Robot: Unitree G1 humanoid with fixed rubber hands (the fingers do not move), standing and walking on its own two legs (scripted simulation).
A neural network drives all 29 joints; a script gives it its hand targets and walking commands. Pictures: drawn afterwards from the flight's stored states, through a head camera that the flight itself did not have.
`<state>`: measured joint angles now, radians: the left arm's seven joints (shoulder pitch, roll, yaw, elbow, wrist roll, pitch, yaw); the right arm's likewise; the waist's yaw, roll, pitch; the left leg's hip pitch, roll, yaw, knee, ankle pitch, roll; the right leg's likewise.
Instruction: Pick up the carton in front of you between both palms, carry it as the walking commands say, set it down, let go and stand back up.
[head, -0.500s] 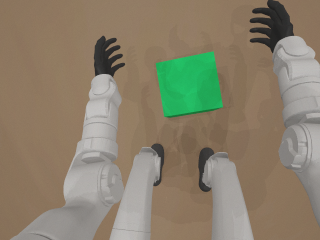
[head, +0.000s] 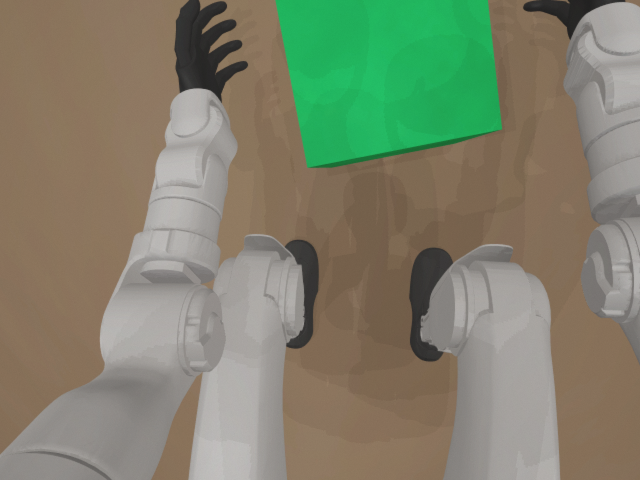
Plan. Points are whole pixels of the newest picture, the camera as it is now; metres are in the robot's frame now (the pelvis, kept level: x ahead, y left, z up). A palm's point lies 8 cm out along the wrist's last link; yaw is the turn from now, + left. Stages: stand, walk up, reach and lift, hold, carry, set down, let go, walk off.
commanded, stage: reach and lift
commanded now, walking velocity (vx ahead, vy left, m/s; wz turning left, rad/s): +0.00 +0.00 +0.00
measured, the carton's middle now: (383, 79) +0.52 -0.03 -0.30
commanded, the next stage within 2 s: none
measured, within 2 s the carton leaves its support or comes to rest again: leaves its support in 1.10 s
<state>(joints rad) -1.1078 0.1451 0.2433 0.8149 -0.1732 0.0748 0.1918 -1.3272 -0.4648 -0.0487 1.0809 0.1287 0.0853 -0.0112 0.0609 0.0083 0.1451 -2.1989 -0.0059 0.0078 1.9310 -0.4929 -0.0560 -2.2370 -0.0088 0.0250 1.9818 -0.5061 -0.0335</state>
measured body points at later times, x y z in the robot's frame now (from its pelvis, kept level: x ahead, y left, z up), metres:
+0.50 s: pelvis +0.00 +0.01 -0.06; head +0.36 -0.05 +0.19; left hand +0.54 +0.16 -0.22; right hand +0.55 -0.20 -0.25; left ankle +0.13 +0.13 -0.39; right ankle +0.11 -0.11 -0.39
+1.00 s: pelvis +0.00 +0.01 -0.06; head +0.35 -0.04 +0.21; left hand +0.54 +0.13 -0.21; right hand +0.56 -0.17 -0.22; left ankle +0.13 +0.13 -0.39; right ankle +0.11 -0.11 -0.39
